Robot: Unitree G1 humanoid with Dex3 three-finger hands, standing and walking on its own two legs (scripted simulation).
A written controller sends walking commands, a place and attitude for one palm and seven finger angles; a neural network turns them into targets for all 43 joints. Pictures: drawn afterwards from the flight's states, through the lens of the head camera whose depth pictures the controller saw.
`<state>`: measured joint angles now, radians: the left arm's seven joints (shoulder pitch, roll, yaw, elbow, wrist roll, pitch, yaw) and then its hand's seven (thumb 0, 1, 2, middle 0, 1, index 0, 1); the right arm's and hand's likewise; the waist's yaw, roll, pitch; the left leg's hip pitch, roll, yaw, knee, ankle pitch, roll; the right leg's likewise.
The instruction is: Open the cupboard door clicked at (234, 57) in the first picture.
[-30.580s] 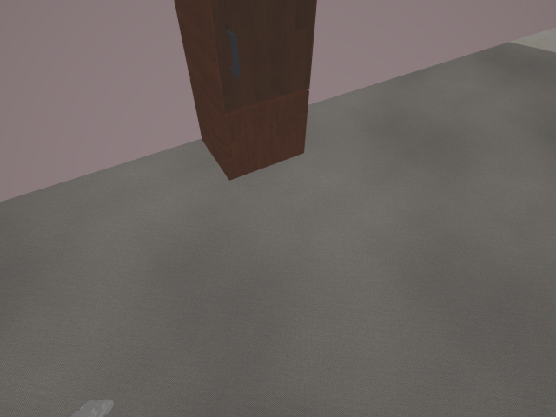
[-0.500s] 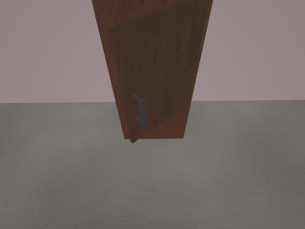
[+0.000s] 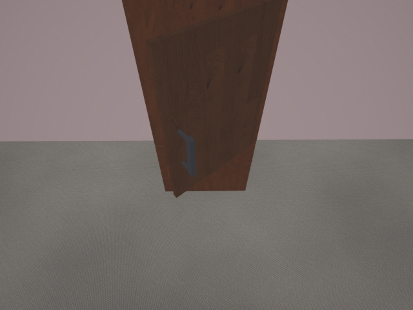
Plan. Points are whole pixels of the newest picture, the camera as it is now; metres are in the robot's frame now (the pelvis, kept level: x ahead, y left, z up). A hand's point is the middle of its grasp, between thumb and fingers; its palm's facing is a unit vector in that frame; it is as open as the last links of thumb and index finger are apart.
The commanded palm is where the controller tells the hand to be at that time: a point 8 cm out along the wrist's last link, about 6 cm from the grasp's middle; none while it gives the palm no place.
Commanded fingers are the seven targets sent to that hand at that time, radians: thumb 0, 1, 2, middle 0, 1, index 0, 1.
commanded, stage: look to check the result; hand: left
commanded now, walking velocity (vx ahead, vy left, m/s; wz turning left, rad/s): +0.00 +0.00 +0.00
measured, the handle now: (186, 153) +0.55 +0.09 -0.10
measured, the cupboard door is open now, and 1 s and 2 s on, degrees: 40 40 40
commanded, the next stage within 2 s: walk to a spot facing it in 0.44 s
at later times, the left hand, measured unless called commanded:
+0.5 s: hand out of the picture +0.03 +0.18 -0.17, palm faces +0.02 -0.98 -0.21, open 7.4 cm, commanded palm none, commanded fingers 0.00 0.90 0.90 -0.20 -0.30 -0.20 -0.30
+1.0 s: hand out of the picture +0.08 +0.16 -0.17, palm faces -0.09 -0.95 -0.29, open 7.4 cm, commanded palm none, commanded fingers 0.00 0.90 0.90 -0.20 -0.30 -0.20 -0.30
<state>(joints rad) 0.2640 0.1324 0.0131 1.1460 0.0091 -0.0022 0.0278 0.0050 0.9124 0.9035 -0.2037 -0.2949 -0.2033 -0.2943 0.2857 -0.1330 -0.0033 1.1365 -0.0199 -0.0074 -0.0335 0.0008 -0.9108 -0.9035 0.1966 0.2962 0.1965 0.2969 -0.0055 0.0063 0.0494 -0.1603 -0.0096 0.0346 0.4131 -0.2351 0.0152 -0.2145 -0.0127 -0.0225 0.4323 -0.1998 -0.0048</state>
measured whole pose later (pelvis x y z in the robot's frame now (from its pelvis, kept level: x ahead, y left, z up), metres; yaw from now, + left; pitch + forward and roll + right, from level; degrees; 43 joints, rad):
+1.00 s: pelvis +0.01 -0.04 -0.02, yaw -10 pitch +0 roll +2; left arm 0.22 0.19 0.08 0.99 0.02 0.02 0.00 0.00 0.91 0.90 -0.20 -0.29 -0.20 -0.29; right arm 0.19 -0.22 -0.06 1.02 -0.02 0.05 -0.04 0.00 -0.91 -0.90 0.20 0.30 0.20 0.30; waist 0.02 0.04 0.12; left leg -0.34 0.05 0.07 0.94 -0.50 -0.03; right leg -0.32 0.04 0.00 0.64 -0.32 -0.07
